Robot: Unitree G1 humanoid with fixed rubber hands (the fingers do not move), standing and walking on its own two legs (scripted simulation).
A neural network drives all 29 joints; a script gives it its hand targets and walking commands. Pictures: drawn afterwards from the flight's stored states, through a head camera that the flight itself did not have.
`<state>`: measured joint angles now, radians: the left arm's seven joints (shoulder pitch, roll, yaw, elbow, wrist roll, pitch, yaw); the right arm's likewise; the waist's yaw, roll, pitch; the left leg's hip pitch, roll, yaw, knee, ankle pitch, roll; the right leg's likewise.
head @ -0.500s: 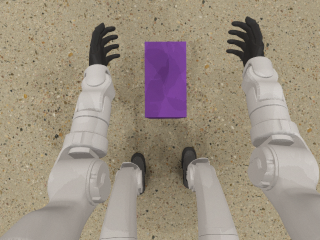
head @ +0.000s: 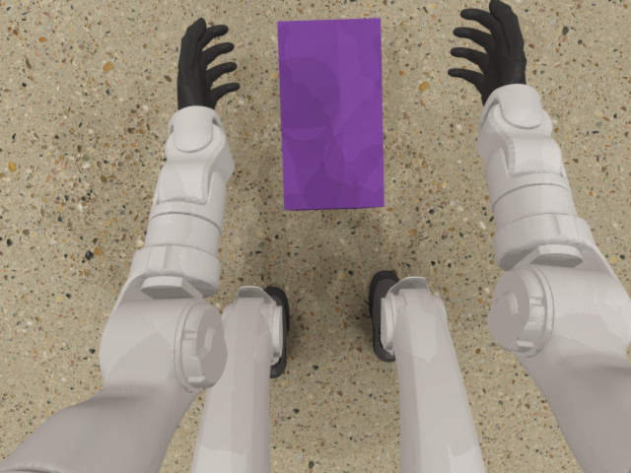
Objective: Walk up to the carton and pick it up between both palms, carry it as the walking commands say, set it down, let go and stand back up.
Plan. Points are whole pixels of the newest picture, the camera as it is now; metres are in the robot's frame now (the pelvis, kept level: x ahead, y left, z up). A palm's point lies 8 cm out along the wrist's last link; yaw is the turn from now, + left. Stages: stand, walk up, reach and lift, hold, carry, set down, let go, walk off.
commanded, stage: reach and lift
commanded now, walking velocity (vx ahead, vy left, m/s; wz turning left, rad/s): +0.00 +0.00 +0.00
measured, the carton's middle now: (328, 135) +0.52 -0.02 -0.42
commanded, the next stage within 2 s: none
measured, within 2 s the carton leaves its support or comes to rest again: neither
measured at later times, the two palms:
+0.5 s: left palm (235, 131) +0.50 +0.12 -0.27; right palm (445, 118) +0.50 -0.19 -0.28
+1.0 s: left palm (239, 138) +0.51 +0.13 -0.36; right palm (426, 128) +0.51 -0.19 -0.37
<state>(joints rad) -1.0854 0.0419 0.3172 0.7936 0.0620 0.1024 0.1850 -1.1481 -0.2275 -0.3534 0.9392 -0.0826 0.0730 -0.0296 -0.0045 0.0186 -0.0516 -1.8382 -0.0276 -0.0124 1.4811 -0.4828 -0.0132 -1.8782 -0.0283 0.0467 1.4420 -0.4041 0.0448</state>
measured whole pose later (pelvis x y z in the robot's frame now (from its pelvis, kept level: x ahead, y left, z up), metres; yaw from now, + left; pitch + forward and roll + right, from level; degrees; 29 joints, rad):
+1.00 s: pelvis -0.05 -0.01 -0.18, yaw +1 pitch +32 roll +1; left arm -1.50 0.29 0.05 1.04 -0.27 0.05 0.21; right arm -1.55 -0.40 -0.01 1.13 0.25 0.04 -0.14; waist -0.01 0.04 0.52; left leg -2.14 -0.05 -0.03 2.17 -0.60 -0.06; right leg -2.19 -0.01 0.06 2.12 -0.50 0.04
